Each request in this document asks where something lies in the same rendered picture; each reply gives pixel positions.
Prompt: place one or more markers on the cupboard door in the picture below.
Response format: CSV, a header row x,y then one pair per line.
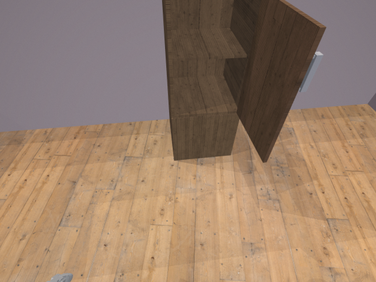
x,y
284,42

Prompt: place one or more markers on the handle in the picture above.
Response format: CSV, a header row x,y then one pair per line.
x,y
311,71

